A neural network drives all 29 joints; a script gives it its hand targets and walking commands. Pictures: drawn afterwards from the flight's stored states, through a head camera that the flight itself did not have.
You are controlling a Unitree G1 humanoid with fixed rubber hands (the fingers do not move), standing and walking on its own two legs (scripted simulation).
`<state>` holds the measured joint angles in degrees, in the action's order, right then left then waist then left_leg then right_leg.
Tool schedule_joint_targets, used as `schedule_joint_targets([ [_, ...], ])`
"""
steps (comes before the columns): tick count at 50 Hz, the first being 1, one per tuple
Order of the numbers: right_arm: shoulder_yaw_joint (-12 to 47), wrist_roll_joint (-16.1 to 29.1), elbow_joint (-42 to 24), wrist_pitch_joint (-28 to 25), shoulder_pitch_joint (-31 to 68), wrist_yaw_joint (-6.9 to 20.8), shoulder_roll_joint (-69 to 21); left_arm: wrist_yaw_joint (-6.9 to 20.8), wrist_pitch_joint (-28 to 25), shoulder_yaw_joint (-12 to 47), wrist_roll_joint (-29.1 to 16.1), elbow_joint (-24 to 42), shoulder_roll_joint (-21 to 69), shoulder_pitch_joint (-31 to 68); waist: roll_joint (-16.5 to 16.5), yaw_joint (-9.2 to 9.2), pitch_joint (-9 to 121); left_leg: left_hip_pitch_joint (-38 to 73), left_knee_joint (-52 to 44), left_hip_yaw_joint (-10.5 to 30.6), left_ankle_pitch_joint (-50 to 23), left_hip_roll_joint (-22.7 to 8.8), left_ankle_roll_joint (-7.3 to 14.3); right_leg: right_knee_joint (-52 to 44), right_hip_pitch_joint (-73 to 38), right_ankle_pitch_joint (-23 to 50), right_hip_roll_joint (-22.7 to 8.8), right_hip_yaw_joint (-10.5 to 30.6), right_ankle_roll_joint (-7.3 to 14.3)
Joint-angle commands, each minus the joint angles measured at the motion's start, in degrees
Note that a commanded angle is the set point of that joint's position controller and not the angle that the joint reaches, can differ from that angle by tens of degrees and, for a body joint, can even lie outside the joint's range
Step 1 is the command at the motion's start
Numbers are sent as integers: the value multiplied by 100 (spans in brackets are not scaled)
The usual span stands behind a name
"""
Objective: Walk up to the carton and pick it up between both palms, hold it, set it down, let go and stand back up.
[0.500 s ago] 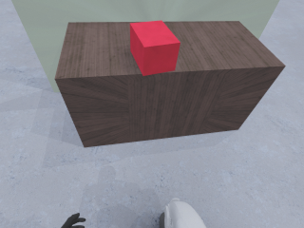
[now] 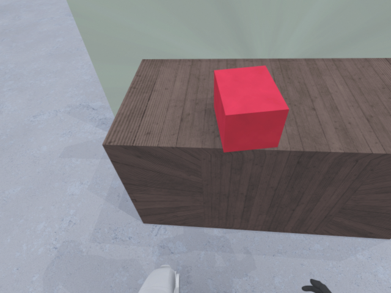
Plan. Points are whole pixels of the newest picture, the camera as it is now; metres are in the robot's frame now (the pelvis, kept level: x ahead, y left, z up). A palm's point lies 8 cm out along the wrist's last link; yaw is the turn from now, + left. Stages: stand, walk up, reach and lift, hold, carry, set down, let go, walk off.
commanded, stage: walk up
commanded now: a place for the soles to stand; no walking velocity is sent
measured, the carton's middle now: (245, 107) +0.67 -0.13 -0.04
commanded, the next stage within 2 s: none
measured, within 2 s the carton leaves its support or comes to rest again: neither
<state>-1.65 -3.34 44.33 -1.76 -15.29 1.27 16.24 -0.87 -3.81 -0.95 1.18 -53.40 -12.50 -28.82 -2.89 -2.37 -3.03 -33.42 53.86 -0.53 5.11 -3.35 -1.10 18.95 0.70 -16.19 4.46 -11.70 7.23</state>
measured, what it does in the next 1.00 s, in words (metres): walks ahead: left foot, then right foot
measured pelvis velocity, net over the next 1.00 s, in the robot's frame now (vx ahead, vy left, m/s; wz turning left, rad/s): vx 0.22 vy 0.03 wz -0.04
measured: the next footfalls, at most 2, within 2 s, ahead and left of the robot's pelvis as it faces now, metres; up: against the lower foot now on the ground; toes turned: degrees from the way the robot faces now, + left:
left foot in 0.18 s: +0.25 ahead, +0.06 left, +0.00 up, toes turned +6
right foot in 0.56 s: +0.38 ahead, -0.19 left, +0.00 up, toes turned -10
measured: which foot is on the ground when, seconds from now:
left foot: up 0.00-0.16, down 0.18-0.56, up 0.58-0.92, down 0.94-1.00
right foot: down 0.00-0.24, up 0.26-0.54, down 0.56-0.96, up 0.98-1.00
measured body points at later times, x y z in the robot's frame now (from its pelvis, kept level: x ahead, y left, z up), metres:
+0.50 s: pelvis +0.21 -0.03 -0.01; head +0.24 -0.05 +0.44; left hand +0.30 +0.21 -0.13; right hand +0.21 -0.30 -0.15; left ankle +0.21 +0.06 -0.74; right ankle +0.30 -0.19 -0.69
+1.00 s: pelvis +0.22 +0.03 -0.03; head +0.23 +0.05 +0.42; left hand +0.35 +0.30 -0.15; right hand +0.33 -0.23 -0.14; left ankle +0.23 +0.15 -0.74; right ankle +0.33 -0.17 -0.72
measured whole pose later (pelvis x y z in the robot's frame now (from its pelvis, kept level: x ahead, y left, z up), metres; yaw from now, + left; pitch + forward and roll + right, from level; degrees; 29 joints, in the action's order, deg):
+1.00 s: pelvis +0.22 +0.03 -0.03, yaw -2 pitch -3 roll -1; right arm -0.3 0.0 43.2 3.2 -12.4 1.3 13.8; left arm -2.9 2.8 -1.7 1.9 -42.4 -17.0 -10.9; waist 1.9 -1.3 -3.8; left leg -18.5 46.0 -0.2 23.9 -2.1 -0.5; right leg 45.2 29.6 -23.0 -6.9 0.9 -0.6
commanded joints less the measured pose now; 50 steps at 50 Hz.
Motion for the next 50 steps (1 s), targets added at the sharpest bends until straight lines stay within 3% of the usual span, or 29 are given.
schedule_joint_targets([
  [1,242,-13,-307,-21,420,-39,-139,22,-98,-57,20,94,-378,-606,854,-37,-1013,98,-1251,-672,-490,251,182,-601,762,2734,-1270,1144,-735],
  [6,250,-57,-304,-45,663,-117,-72,-57,19,-24,68,11,-445,-1064,801,23,-778,291,-1358,-808,-149,342,502,16,314,3371,-1691,1241,-661],
  [8,231,-24,-190,-86,359,-159,-31,-74,47,22,81,95,-428,-936,689,221,-611,1069,-1633,-911,19,471,618,661,583,3936,-1688,1150,-586],
  [9,181,-19,-22,-117,-194,-197,57,-76,63,33,63,158,-463,-867,520,490,-276,1960,-1954,-837,58,519,742,1508,881,4002,-1585,1040,-567],
  [10,73,-36,249,-133,-1174,-255,226,-82,73,40,38,260,-484,-824,336,930,369,3438,-2145,-43,75,163,1086,2798,1600,3381,-1340,966,-691],
  [11,-75,-58,351,-98,-2097,-310,621,-82,106,75,-35,448,-336,-1051,-462,1282,1276,4751,-2505,2432,171,-1546,1910,5273,2694,310,-531,787,-928],
  [12,-133,121,259,-13,-2059,-348,795,-102,200,58,19,535,-487,-1352,-256,1091,1437,5091,-2970,3962,600,-2452,2524,6517,3517,-2146,-98,1406,-1113],
  [13,-157,245,96,33,-1464,-413,825,-121,228,-15,42,698,-681,-1109,59,886,1061,4762,-3366,3997,1855,-2524,2672,6816,4118,-1797,-382,1627,-1028],
  [14,-122,301,9,-4,-911,-464,561,-52,192,-87,89,872,-886,-488,193,779,511,4021,-3839,3460,2482,-2346,2456,6835,4342,-1473,-601,1637,-975],
  [17,-4,201,59,-219,-121,-423,220,144,211,-71,155,837,-346,-271,286,145,-640,1792,-4316,1290,1359,-1662,1626,5664,3326,-1006,-882,1478,-1060],
  [20,-8,143,50,-302,15,-272,316,203,186,54,150,790,73,-353,83,-9,-618,1082,-4051,-197,365,-968,1228,4323,2383,-350,-768,864,-842],
  [23,40,135,193,-124,-99,-129,416,39,18,77,111,1076,221,227,-352,119,-419,1236,-3063,-726,-1319,-497,1098,2640,1954,973,-491,460,-803],
  [25,20,178,299,64,-212,-63,529,-103,-66,18,91,999,125,-88,-175,-5,190,1428,-1981,-1007,-1329,-144,847,1348,933,2542,-125,156,-745],
  [26,18,211,293,130,-194,-44,546,-174,-70,-67,84,909,-133,-286,39,-113,385,1452,-1479,-998,-939,-28,623,876,509,3124,-166,213,-701],
  [27,64,224,280,180,-253,-30,412,-246,-79,-182,108,901,-474,-413,334,-252,556,1143,-913,-893,-197,47,417,818,12,3467,-606,620,-553],
  [28,101,217,203,245,-317,-27,210,-318,-79,-292,162,970,-829,-523,924,-357,684,145,136,-666,2366,238,229,1057,-688,4993,-1707,1908,-33],
  [29,61,218,232,355,-538,-52,161,-382,-44,-377,150,1147,-1153,-441,883,-198,849,242,1485,-116,3251,248,55,823,-27,5411,-3018,3510,535],
  [30,-6,172,357,507,-955,-92,206,-426,83,-399,-44,1282,-1208,-204,484,58,754,832,1860,375,3184,233,-39,604,1080,4355,-3427,4003,960],
  [31,-16,243,216,641,-1005,-126,302,-513,199,-391,-79,1430,-1209,272,924,111,803,479,2245,416,3428,72,-79,393,938,2861,-3504,4265,1330],
  [33,-38,180,149,667,-623,-130,479,-543,260,-314,-70,1716,-1037,928,834,36,819,-10,2321,606,3191,-65,-246,118,815,1301,-3084,3697,1102],
  [35,-86,150,14,693,-427,-75,536,-508,259,-272,39,1722,-1047,1240,930,165,849,324,2045,570,2843,-95,-322,129,1219,1415,-2714,2893,825],
  [40,-89,225,-265,696,-115,-5,389,-424,266,-255,175,1658,-1010,1501,1191,120,946,594,914,338,2582,-86,-351,418,1263,1708,-2390,2083,634],
  [43,-65,291,-335,617,-213,13,283,-307,355,-246,200,1664,-1120,1823,1607,155,996,1188,-276,109,2446,38,-278,470,1525,944,-2225,1896,408],
  [45,-75,330,-214,531,-726,3,209,-225,472,-242,147,1612,-1224,2045,1652,413,998,2060,-1519,-172,1619,195,-186,789,2054,218,-2045,1634,168],
  [46,-85,342,-105,464,-1007,4,253,-178,542,-231,125,1536,-1182,2022,1304,538,877,2402,-2213,-198,1258,286,-157,1293,2414,-349,-1766,1344,-58],
  [47,-118,314,-148,388,-992,-5,627,-138,598,-162,111,1507,-901,1839,-54,540,506,2138,-3193,946,1703,-451,-65,2366,2999,-1025,-1207,756,-413],
  [48,-215,410,-408,394,-477,-38,1231,-142,620,-35,39,1653,-525,1747,-1547,479,72,1713,-3765,2829,1951,-1480,295,3168,4042,-2200,-343,648,-765],
  [49,-244,317,-451,424,-83,-93,1407,-240,657,-82,-69,1638,-682,1955,-1380,701,-51,802,-4231,3234,3266,-1714,959,3849,3478,-2213,-414,1695,-688],
  [50,-205,262,-431,436,306,-137,1158,-255,650,-96,-115,1600,-774,1953,-1391,593,-580,73,-4485,3281,3903,-1725,1170,4322,3258,-1984,-499,1932,-628],
])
